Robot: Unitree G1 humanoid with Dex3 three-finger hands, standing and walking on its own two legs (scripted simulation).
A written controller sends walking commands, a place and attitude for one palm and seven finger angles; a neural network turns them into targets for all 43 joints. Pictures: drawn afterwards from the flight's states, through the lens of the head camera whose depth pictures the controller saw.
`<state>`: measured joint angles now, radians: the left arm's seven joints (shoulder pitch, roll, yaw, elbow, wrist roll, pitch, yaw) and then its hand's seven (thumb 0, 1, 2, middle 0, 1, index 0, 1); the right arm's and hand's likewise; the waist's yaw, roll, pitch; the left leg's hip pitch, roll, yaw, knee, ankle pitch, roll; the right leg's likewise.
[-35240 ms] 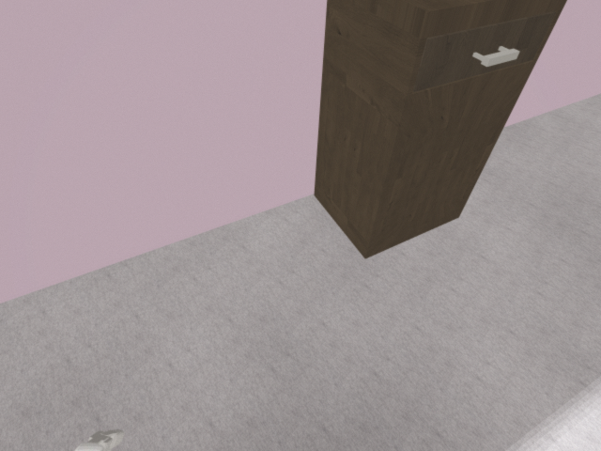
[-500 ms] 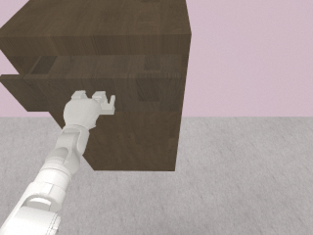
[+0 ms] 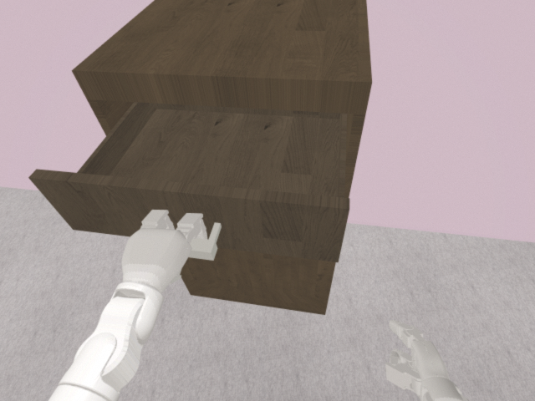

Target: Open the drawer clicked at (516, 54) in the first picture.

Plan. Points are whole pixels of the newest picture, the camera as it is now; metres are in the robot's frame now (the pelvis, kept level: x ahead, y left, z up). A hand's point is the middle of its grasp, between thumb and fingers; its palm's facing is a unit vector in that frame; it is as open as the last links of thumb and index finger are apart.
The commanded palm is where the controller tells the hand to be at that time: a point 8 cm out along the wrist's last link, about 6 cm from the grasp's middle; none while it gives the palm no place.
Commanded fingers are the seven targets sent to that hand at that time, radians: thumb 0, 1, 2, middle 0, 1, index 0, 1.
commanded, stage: pull the drawer open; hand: left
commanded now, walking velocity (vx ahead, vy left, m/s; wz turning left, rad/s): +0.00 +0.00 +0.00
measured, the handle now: (181, 235) +0.34 +0.18 +0.07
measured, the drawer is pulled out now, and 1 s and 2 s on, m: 0.22 0.30 0.29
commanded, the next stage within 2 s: open the thumb to release the handle in 0.62 s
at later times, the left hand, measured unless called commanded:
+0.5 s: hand (151, 323) +0.21 +0.19 +0.04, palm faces +0.03 -0.12 -0.99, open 5.6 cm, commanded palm +0.16 +0.20 +0.10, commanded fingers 0.00 0.90 0.90 -0.40 -1.35 -0.40 -1.35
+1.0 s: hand (153, 316) +0.22 +0.19 +0.05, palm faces +0.06 -0.09 -0.99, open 7.5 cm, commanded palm +0.18 +0.21 +0.10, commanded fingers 0.00 -0.15 0.45 -0.32 -1.24 -0.32 -1.24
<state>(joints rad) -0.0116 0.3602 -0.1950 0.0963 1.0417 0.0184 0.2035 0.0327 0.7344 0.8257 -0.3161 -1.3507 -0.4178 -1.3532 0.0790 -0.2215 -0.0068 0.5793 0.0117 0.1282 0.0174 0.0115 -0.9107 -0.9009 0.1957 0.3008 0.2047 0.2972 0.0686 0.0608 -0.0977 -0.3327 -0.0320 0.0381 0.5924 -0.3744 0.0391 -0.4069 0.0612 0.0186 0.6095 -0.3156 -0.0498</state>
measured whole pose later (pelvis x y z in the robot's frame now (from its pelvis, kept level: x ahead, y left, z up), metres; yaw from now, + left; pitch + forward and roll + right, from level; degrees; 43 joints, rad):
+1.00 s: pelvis -0.01 -0.02 -0.01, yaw -1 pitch +6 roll +1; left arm 0.34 0.42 -0.11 -0.18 1.01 -0.01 0.30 0.00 0.42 0.69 -0.41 -1.31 -0.39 -1.31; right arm 0.09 -0.22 0.01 0.61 0.00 0.12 -0.01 0.02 -0.91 -0.90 0.19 0.30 0.20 0.30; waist 0.08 0.07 -0.09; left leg -0.37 -0.02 0.05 0.67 -0.40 0.02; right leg -0.46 0.07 0.02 0.70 -0.35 -0.07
